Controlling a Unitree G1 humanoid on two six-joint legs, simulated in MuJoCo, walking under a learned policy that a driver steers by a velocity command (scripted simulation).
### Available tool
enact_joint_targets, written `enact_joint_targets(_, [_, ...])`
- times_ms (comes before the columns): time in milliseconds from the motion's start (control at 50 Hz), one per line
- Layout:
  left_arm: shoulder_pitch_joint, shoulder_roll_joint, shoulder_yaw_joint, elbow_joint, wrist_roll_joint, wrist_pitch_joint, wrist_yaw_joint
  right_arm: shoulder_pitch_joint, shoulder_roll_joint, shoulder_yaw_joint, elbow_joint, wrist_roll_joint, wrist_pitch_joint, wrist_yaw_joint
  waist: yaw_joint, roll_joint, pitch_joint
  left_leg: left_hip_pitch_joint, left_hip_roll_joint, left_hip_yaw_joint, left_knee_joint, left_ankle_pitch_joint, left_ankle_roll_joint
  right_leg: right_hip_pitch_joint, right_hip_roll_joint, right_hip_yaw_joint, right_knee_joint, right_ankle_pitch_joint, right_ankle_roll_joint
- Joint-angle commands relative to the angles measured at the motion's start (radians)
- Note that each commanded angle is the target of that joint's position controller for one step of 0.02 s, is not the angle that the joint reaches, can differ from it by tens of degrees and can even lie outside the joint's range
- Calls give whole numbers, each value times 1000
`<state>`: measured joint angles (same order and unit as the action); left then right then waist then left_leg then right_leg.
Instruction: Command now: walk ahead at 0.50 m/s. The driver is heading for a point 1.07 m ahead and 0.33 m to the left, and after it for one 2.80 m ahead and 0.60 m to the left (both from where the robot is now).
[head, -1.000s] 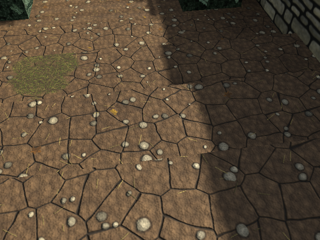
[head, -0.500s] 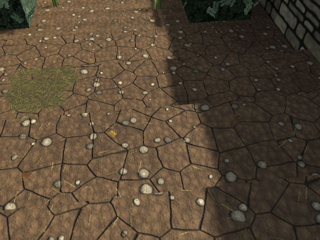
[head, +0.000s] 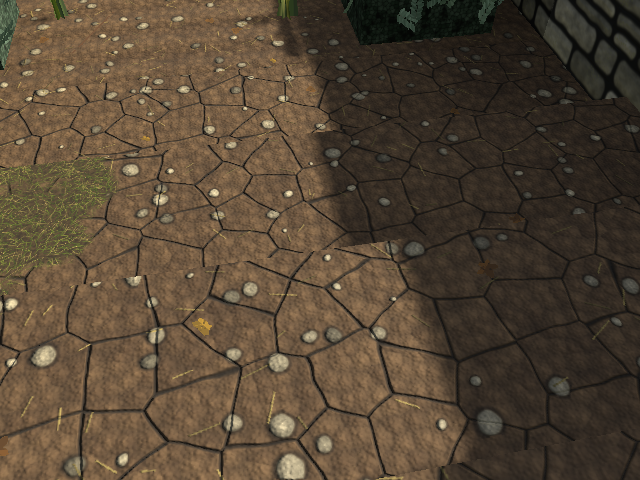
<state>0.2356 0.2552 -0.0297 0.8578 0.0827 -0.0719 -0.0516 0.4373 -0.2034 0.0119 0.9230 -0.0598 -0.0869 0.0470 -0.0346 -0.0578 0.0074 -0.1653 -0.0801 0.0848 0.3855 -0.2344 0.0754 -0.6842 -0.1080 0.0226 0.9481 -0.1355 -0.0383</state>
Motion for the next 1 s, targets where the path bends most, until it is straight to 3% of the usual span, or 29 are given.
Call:
enact_joint_targets(20, [-22, -13, -23, -77, -11, 13, -15, -110, -175, -43, -82, -3, -41, 15, 39, 73, 36, -188, 308, -230, -237, 281, 224, 173, 8, 5, -258, 151, 4])
enact_joint_targets(60, [-87, 23, -14, -94, -11, 15, -15, -69, -169, -48, -59, -13, -33, 29, 24, 76, 49, -91, 313, -217, -216, 281, 210, 129, 30, 19, -322, 248, -10])
enact_joint_targets(120, [-214, 72, 10, -123, -18, 5, -7, 15, -140, -42, -11, -22, -23, 26, -12, 84, 62, 92, 315, -208, -182, 303, 178, 76, 53, 19, -399, 257, -25])
enact_joint_targets(160, [-264, 92, 24, -133, -23, -2, -4, 34, -152, -48, 5, -16, -14, 19, -21, 104, 71, 180, 331, -199, -162, 331, 154, 95, 70, -7, -426, 173, -36])
enact_joint_targets(200, [-258, 126, 50, -133, -40, -13, 1, 26, -178, -58, 8, -10, -8, 9, 10, 107, 41, 183, 309, -156, -80, 499, 110, 262, 111, -64, -458, 169, -67])
enact_joint_targets(220, [-171, 159, 71, -112, -54, -25, 3, 6, -181, -62, 0, -20, -13, 8, 55, 105, -20, 92, 257, -102, 35, 627, 65, 479, 128, -76, -403, 190, -106])
enact_joint_targets(240, [20, 208, 87, -62, -55, -35, 5, 55, -117, -45, -7, -35, -21, 9, 90, -5, -207, -102, 165, -39, 300, 485, -10, 873, 37, 34, -312, 345, -222])
enact_joint_targets(260, [282, 210, 90, -16, -52, -25, 7, 167, -17, -6, -10, -51, -32, 31, 156, -195, -446, -450, 8, -23, 625, -131, -79, 1310, -226, 503, -502, 66, -424])
enact_joint_targets(280, [417, 162, 91, 49, -22, -26, 18, -10, -104, -36, -13, -15, -24, 48, 248, -70, -275, -633, 17, -140, 818, -345, -25, 1225, -207, 626, -654, -247, -318])
enact_joint_targets(300, [303, 169, 96, 40, -20, -45, 27, -129, -115, -46, -41, 8, -28, 28, 203, -43, -55, -690, 77, -175, 872, -259, 16, 984, -181, 515, -695, -321, -240])
enact_joint_targets(320, [175, 124, 90, 17, -33, -49, 35, -145, -145, -55, -32, -1, -33, 1, 148, -6, -3, -619, 135, -175, 846, -178, 27, 808, -167, 440, -721, -212, -239])
enact_joint_targets(360, [75, 15, 54, 8, -37, -50, 43, -128, -60, -27, -30, -36, -29, -19, 58, 29, -28, -455, 209, -197, 773, -77, 26, 626, -166, 311, -763, 36, -246])
enact_joint_targets(380, [41, -4, 48, 2, -34, -54, 46, -123, -23, -18, -31, -37, -18, -20, 36, 53, -25, -410, 222, -202, 733, -61, 12, 563, -157, 266, -790, 84, -238])
enact_joint_targets(440, [57, 31, 64, 15, -23, -70, 42, -169, -57, -27, -51, -14, -5, 0, 40, 56, 9, -444, 219, -172, 580, 12, -35, 527, -131, 124, -856, 151, -229])
enact_joint_targets(480, [154, 39, 67, 61, 10, -61, 24, -207, -31, -23, -66, -22, 8, 19, 60, 40, 17, -478, 216, -156, 538, 152, -45, 539, -130, 47, -847, 238, -233])
enact_joint_targets(500, [179, 28, 68, 70, 33, -53, 27, -153, -1, -9, -51, -31, 5, 37, 49, 44, 11, -449, 212, -159, 605, 273, -36, 509, -117, 9, -808, 276, -226])
enact_joint_targets(520, [184, 11, 62, 72, 39, -49, 25, -144, -7, -12, -45, -27, 4, 49, 43, 46, 15, -475, 209, -162, 608, 338, -34, 511, -116, -21, -785, 273, -226])
enact_joint_targets(540, [191, -29, 45, 81, 30, -56, 41, -196, -42, -21, -70, -29, -5, 46, 59, 51, 29, -606, 222, -229, 499, 437, -28, 623, -118, 0, -746, 196, -209])
enact_joint_targets(600, [342, -23, 27, 163, 28, -61, 51, -284, -43, -23, -102, -25, 5, 32, 105, 26, 72, -740, 219, -241, 387, 586, -44, 753, -155, 3, -684, 165, -225])
enact_joint_targets(620, [332, -15, 25, 167, 21, -64, 49, -323, -40, -20, -109, -16, 3, 30, 110, 50, 82, -680, 220, -218, 260, 679, -33, 714, -106, -61, -686, 121, -193])
enact_joint_targets(660, [373, -37, 6, 194, 27, -56, 32, -382, -13, -13, -142, -16, 15, 37, 124, 15, 119, -521, 200, -151, 273, 748, -17, 582, -94, -92, -690, 84, -190])
enact_joint_targets(700, [413, -29, 3, 225, 27, -57, 29, -419, -27, -16, -165, -15, 26, 43, 131, 47, 173, -567, 207, -160, 227, 698, -6, 652, -122, -88, -651, 87, -179])
enact_joint_targets(760, [477, -45, -10, 244, 10, -61, 59, -478, -11, -12, -195, -27, 38, 36, 158, 46, 196, -617, 214, -142, 138, 631, -15, 778, -132, -71, -574, 71, -158])
enact_joint_targets(840, [535, -20, 3, 279, -16, -36, 84, -547, 16, 4, -201, -30, 46, 49, 196, 77, 235, -547, 219, -84, 13, 516, -31, 818, -113, -112, -529, 132, -135])
enact_joint_targets(920, [547, 29, 21, 301, -21, -22, 86, -467, -63, -20, -114, -37, 34, 23, 149, 119, 164, -303, 182, -34, -60, 439, -24, 834, -80, -180, -365, 412, -77])
enact_joint_targets(940, [510, 65, 29, 287, -4, -11, 69, -312, -109, -40, -59, -20, 23, 9, 82, 125, 109, -90, 151, 0, -63, 495, -11, 764, -64, -200, -238, 465, -57])
enact_joint_targets(960, [473, 84, 26, 276, 32, -6, 36, -93, -183, -76, 10, -6, 1, -2, -9, 142, 31, 259, 122, 24, 0, 619, 35, 569, -41, -221, -63, 452, -18])
enact_joint_targets(980, [520, -17, -1, 255, 53, -19, 0, 191, -293, -115, 59, -21, 8, -4, -65, 222, -200, 837, 216, -92, 323, 1062, 202, 181, 7, -215, 283, 167, 74])
enact_joint_targets(1000, [601, -39, -24, 241, 34, -15, -50, 414, -314, -120, 141, -9, 18, 14, -111, 276, -564, 1266, 455, -421, 452, 1408, 462, 6, 130, -140, 797, -610, 169])
